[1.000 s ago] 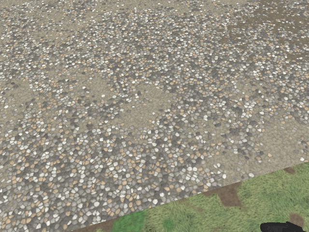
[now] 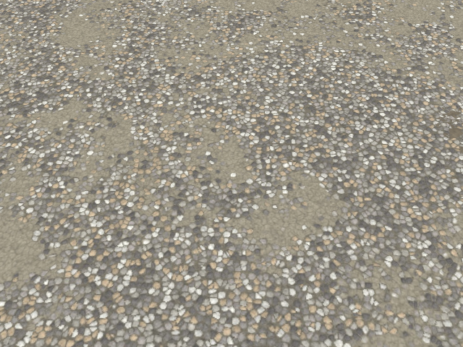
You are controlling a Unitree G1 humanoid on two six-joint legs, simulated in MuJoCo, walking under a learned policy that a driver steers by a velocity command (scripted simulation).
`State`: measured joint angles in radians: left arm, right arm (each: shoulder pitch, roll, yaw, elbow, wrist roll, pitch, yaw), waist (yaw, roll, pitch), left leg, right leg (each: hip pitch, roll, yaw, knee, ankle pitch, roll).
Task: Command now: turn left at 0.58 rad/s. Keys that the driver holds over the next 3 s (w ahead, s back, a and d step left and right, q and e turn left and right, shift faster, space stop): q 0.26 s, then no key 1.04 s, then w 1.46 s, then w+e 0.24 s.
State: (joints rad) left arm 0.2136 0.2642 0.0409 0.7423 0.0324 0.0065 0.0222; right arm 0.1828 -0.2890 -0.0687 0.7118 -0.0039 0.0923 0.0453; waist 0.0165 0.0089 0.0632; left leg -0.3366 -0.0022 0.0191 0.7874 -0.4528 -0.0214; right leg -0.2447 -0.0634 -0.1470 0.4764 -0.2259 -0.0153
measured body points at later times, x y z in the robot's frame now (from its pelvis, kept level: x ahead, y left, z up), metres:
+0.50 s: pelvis -0.02 +0.03 +0.00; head +0.01 +0.05 +0.45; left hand +0.04 +0.32 -0.12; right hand +0.15 -0.21 -0.10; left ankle -0.02 +0.10 -0.74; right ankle +0.02 -0.10 -0.70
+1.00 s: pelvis -0.01 +0.00 +0.01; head +0.00 +0.00 +0.46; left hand +0.02 +0.27 -0.12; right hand +0.11 -0.24 -0.14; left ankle -0.03 +0.11 -0.74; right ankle +0.01 -0.09 -0.74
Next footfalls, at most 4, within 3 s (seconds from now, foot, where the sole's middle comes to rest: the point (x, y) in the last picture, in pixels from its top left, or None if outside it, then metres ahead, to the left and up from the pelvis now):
0.06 left None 0.02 0.12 -0.78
0.60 right None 0.05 -0.08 -0.78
2.06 right None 0.43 0.08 -0.78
2.60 left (146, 272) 0.69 0.32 -0.78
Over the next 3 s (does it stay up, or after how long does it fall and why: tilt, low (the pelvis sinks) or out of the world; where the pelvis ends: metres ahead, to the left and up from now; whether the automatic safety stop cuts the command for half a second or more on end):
stays up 0.75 0.26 0.00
